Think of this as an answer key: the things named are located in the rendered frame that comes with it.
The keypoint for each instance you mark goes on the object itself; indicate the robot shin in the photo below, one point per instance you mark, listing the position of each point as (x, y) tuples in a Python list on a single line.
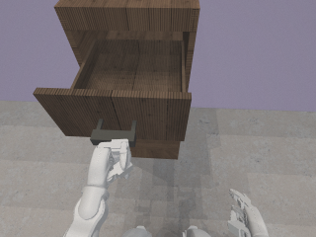
[(141, 227), (192, 227)]

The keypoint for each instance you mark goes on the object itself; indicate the robot left hand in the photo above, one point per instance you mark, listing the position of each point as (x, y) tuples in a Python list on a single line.
[(113, 154)]

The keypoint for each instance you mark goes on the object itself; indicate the handle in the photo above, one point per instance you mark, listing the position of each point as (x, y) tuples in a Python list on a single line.
[(106, 135)]

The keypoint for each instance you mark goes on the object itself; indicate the robot right shin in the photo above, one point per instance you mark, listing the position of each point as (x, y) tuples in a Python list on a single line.
[(192, 227)]

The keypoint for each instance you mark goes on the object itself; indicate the cabinet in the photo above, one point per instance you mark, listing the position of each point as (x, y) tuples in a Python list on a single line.
[(86, 20)]

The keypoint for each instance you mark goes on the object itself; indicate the robot left shin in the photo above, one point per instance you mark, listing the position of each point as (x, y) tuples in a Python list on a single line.
[(141, 227)]

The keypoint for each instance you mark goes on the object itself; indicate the left robot forearm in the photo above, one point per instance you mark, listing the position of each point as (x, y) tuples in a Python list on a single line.
[(90, 212)]

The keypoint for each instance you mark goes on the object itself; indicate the robot right hand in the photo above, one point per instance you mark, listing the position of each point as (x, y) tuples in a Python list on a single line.
[(250, 222)]

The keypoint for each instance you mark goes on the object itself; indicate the drawer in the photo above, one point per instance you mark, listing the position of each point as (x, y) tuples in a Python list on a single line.
[(121, 80)]

